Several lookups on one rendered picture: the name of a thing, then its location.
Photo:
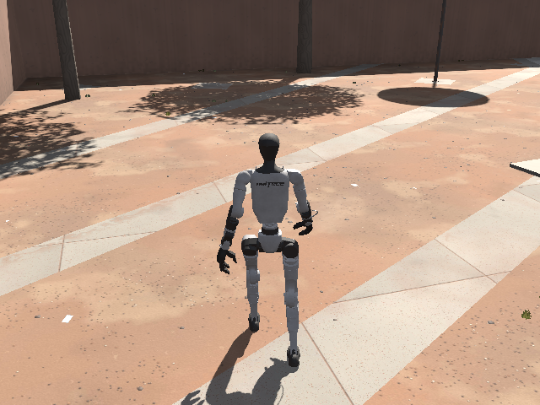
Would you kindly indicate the left robot upper arm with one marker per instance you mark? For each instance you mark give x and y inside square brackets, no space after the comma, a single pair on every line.
[243,178]

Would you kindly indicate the right robot upper arm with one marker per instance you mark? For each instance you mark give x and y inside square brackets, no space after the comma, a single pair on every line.
[296,178]

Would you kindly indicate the right robot foot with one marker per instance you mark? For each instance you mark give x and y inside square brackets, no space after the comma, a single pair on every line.
[293,358]

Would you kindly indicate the right robot hand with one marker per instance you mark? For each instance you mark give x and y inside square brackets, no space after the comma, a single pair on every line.
[303,232]

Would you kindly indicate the left robot hand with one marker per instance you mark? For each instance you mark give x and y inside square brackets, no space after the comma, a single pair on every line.
[221,257]

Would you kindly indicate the robot left shin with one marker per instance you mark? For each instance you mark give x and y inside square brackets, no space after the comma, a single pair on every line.
[252,295]

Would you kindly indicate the right robot forearm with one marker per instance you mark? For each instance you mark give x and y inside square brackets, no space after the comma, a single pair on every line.
[307,217]

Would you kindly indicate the left robot forearm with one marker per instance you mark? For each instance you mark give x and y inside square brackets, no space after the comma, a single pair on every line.
[229,231]

